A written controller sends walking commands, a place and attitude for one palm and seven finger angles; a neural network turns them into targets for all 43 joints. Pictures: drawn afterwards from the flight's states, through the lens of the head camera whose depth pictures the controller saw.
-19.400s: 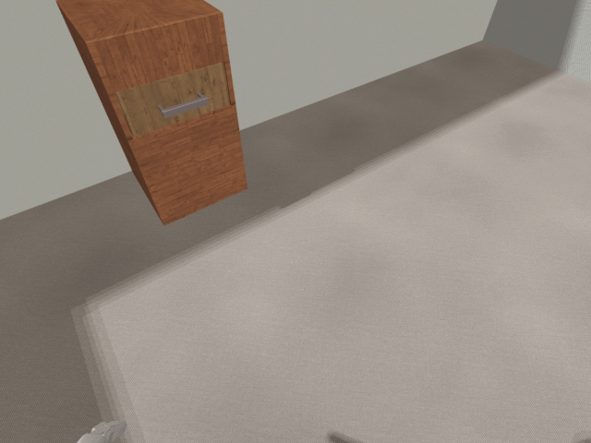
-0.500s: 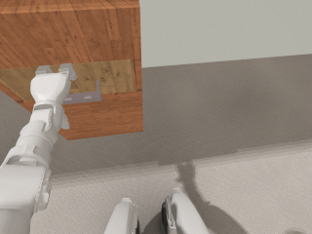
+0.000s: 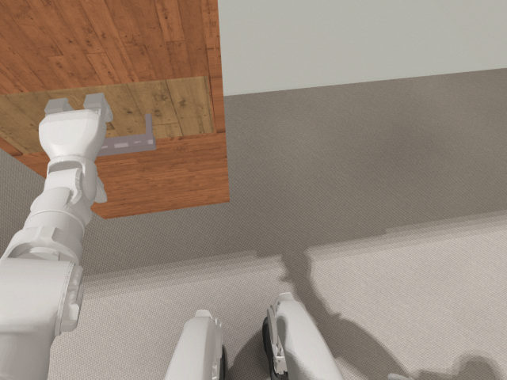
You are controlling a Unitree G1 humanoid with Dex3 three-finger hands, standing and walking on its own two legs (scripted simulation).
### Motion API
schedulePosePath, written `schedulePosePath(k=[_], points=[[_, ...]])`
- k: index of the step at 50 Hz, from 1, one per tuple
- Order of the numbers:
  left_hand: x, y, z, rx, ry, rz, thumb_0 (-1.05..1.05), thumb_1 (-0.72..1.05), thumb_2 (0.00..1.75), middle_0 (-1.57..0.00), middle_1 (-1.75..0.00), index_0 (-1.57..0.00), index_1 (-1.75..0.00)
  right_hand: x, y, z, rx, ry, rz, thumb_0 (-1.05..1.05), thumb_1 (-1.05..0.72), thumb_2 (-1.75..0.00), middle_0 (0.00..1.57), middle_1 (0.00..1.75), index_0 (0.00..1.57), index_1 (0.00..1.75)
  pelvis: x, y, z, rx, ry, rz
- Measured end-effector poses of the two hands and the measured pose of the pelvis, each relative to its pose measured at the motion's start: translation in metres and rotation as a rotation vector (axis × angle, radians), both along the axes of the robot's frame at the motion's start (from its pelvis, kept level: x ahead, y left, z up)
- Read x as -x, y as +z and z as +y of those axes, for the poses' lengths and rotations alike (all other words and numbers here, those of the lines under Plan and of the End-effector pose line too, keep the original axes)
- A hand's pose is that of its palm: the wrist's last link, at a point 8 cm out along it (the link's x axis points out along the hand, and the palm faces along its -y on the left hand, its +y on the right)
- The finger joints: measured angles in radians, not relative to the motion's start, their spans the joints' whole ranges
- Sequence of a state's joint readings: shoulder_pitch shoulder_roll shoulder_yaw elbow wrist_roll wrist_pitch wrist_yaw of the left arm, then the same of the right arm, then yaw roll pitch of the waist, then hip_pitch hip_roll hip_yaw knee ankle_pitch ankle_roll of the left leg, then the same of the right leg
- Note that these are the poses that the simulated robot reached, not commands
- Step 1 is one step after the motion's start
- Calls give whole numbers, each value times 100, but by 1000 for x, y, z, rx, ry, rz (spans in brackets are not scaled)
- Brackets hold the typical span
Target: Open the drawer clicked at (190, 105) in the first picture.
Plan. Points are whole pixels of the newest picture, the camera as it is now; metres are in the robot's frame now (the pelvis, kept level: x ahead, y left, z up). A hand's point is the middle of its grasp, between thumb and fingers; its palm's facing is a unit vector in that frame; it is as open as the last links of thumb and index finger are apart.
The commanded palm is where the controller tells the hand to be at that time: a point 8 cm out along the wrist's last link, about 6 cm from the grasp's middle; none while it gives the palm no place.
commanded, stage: lower the fingers behind the handle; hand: left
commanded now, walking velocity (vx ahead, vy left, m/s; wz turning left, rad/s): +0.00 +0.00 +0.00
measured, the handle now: (106, 135) +0.54 +0.24 -0.07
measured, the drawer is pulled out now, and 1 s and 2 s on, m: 0.00 0.00 0.00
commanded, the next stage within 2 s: close the thumb around the handle in 0.96 s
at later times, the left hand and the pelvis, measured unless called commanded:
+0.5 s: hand (99, 162) +0.49 +0.25 -0.09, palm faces -0.07 +0.00 -1.00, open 13.8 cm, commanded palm +0.48 +0.23 -0.04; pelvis -0.01 +0.00 -0.03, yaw +0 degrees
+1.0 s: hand (101, 164) +0.49 +0.25 -0.09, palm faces -0.06 -0.01 -1.00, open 13.8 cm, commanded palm +0.48 +0.23 -0.04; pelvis -0.01 +0.00 -0.03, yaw +0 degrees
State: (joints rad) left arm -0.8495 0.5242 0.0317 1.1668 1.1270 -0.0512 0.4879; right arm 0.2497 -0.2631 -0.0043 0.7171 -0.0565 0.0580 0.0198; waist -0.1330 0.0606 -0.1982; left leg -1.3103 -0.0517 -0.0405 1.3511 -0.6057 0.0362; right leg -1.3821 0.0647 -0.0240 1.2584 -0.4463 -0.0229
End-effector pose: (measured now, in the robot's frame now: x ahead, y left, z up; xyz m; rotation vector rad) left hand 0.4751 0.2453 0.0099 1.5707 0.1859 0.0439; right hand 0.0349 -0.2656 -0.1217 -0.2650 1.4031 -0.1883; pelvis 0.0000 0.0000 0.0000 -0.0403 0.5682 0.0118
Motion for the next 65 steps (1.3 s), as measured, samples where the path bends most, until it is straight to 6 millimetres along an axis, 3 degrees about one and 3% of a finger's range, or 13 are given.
schedulePosePath(k=[10,20,31,44,56,65], points=[[10,-31,-1,28,-70,-6,0,-49,30,-32,-120,-31,-121,12,-15,-7,31,9,28,0,-91,-90,20,30,20,30,6,-19,1,7,1,30],[1,-37,3,6,-10,-90,0,-49,30,-32,-120,-32,-122,14,-30,-4,7,5,53,0,-91,-90,20,30,20,30,10,-31,1,15,5,48],[-1,-50,-4,14,-23,35,0,-49,30,-32,-120,-32,-121,12,-31,0,2,9,18,0,-91,-90,20,30,20,30,9,-32,-1,10,0,51],[1,-54,1,6,-24,-69,0,-49,30,-33,-121,-32,-121,12,-45,-3,-5,10,51,0,-91,-90,20,30,20,30,10,-42,0,10,-3,63],[2,-40,-5,9,-24,-9,0,-49,31,-32,-120,-32,-121,3,-31,-3,-1,18,5,0,-91,-90,20,30,20,30,8,-31,-3,10,5,42],[0,-49,-6,7,-37,-22,0,-24,41,-33,-123,-33,-123,10,-36,-8,14,16,21,0,-91,-90,20,30,20,30,10,-38,-2,8,-3,52]])
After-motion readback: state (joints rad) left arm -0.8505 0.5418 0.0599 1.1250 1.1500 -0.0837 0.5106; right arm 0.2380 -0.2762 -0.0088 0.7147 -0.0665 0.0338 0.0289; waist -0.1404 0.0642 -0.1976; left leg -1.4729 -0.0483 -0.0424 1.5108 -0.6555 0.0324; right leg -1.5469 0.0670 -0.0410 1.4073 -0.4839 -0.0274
